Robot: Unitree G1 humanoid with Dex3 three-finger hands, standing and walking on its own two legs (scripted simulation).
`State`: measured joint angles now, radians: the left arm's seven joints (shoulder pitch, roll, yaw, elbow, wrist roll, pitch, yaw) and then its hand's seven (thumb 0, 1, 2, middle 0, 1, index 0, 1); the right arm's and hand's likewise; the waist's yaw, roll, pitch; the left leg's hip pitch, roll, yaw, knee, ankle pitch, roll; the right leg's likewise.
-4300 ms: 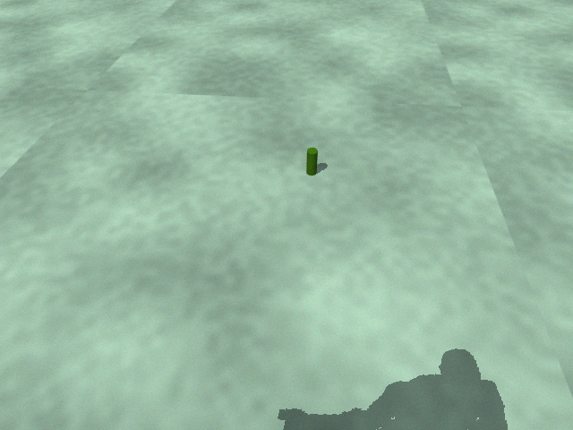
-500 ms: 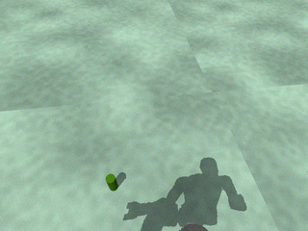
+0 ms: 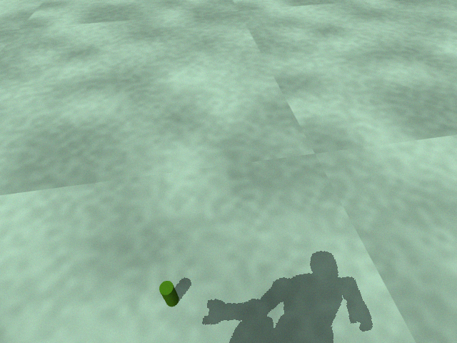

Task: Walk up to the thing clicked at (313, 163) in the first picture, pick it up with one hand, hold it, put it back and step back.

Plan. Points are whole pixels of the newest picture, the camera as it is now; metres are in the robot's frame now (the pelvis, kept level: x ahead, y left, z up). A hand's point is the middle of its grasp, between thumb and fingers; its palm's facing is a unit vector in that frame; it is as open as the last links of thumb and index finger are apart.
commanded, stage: walk up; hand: left
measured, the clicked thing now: (169, 294) +0.46 +0.27 -0.70
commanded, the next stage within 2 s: stand in 0.68 s
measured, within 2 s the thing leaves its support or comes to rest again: neither
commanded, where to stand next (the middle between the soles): +0.09 +0.00 m, yaw +1 degrees
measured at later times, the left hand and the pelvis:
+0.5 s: hand out of the picture +0.08 +0.25 -0.15, palm faces +0.00 -0.95 -0.32, open 7.4 cm; pelvis +0.01 +0.00 +0.01, yaw +0 degrees
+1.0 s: hand out of the picture +0.11 +0.25 -0.15, palm faces -0.01 -0.94 -0.33, open 7.4 cm; pelvis +0.02 +0.00 +0.01, yaw +1 degrees
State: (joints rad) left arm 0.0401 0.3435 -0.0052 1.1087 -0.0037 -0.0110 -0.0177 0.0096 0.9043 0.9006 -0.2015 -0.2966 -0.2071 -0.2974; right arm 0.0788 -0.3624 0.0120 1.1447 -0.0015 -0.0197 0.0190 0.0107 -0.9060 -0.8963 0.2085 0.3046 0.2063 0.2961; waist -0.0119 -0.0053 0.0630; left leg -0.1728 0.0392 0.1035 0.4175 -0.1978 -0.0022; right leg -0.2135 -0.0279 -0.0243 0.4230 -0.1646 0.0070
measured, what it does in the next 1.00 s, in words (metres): stands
